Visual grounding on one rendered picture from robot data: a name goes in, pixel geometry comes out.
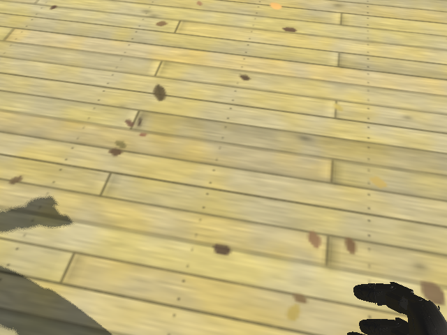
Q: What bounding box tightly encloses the robot right hand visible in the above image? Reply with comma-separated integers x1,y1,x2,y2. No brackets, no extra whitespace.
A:
347,282,447,335

